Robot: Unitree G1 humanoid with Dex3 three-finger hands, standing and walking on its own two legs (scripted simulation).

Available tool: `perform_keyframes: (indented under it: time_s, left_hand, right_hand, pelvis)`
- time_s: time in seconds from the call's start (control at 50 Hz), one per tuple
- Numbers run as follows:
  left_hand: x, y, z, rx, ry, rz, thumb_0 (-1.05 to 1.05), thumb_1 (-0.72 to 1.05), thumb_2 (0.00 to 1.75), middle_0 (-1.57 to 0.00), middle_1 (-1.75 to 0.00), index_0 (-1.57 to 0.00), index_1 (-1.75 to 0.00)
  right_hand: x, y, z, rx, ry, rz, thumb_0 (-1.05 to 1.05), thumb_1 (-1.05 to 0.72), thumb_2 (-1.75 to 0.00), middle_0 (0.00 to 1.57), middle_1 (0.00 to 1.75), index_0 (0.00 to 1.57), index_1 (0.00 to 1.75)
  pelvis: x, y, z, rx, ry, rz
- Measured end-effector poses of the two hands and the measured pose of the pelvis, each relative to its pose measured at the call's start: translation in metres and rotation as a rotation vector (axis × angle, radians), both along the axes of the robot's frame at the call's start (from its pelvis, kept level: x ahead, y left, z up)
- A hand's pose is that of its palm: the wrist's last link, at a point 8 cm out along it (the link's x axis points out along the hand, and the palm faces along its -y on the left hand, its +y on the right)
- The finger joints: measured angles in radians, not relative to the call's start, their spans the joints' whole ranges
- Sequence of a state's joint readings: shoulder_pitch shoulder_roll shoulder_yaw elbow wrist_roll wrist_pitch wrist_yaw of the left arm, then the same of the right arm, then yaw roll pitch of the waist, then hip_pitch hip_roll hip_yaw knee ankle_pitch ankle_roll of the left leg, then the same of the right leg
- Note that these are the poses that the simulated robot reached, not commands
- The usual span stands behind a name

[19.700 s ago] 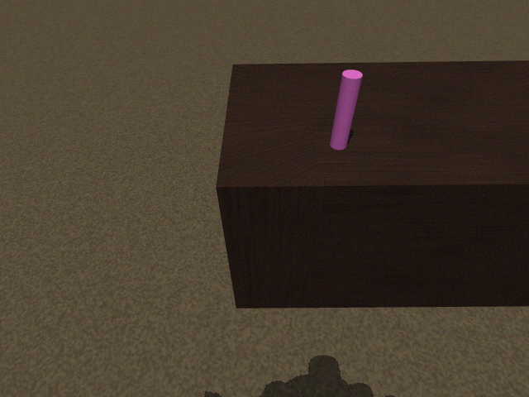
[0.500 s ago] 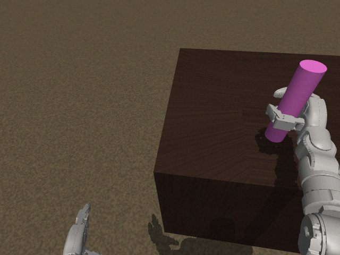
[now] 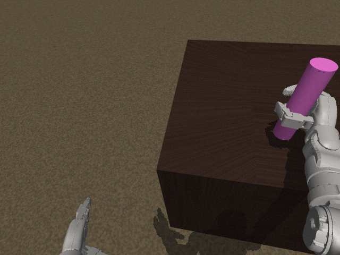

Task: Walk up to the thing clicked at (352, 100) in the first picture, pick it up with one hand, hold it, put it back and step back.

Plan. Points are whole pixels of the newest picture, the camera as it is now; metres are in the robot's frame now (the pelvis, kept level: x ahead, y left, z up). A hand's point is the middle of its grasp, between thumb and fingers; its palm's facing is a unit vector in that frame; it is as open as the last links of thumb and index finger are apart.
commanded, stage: lower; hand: right
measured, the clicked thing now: (299, 104) +0.46 -0.21 +0.12
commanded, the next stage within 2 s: loosen in 0.76 s
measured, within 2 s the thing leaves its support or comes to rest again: rests again in 0.56 s
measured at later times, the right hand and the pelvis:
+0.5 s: hand (283, 120) +0.47 -0.21 +0.05, palm faces +0.17 +0.98 +0.01, open 6.2 cm; pelvis -0.01 -0.01 -0.02, yaw +0 degrees
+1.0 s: hand (283, 120) +0.48 -0.21 +0.04, palm faces +0.18 +0.98 +0.01, open 6.2 cm; pelvis -0.01 -0.01 -0.04, yaw +0 degrees
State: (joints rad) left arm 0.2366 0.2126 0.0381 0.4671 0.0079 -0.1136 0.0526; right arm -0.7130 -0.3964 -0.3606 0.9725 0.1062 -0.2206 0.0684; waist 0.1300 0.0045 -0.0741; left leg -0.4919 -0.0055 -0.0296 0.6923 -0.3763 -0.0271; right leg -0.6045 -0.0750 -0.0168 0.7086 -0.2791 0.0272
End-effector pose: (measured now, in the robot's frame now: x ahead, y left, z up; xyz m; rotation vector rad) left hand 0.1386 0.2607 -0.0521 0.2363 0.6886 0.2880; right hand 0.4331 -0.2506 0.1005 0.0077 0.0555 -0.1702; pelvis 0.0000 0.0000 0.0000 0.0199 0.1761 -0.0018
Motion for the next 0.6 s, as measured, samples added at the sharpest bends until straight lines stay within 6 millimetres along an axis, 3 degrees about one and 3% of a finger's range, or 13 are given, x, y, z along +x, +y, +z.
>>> perform_keyframes:
  time_s: [0.32,0.6]
  left_hand:
    - [-0.008,-0.003,0.001,0.046,-0.015,-0.021,-0.01,-0.55,0.07,-0.06,-0.05,-0.06,-0.06]
    - [-0.015,-0.01,0.0,0.072,-0.027,-0.041,-0.01,-0.54,0.06,-0.06,-0.05,-0.06,-0.06]
  right_hand:
    - [0.004,-0.002,-0.042,0.014,0.021,0.014,0.0,-0.03,-1.17,0.95,1.15,0.96,1.13]
    - [0.012,-0.005,-0.058,0.004,-0.004,-0.004,0.0,-0.03,-1.17,0.95,1.15,0.96,1.13]
  pelvis:
    - [-0.008,-0.005,-0.015,0.011,0.061,0.004]
    - [-0.014,-0.009,-0.029,0.024,0.102,0.003]
